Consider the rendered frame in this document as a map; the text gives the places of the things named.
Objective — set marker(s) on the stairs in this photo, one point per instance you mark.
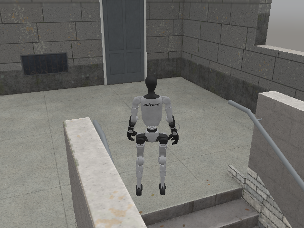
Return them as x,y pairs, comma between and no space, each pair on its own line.
224,210

